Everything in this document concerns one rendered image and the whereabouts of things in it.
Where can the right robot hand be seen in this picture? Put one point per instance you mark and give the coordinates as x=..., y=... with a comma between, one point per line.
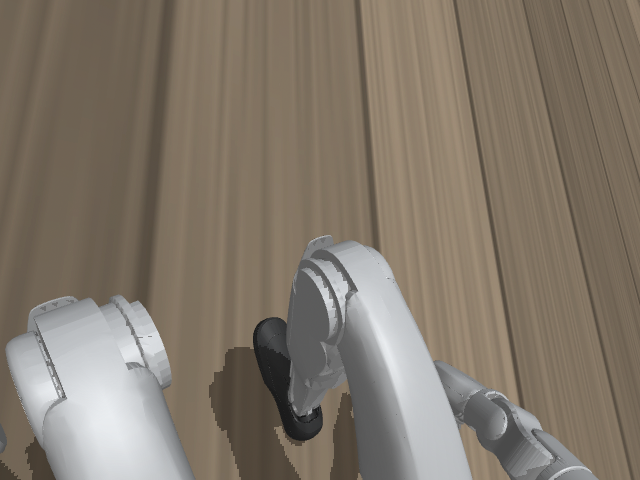
x=459, y=388

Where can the right robot foot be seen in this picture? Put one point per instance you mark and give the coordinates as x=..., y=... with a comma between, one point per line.
x=269, y=341

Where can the right robot arm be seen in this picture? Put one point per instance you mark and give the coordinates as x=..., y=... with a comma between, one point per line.
x=515, y=436

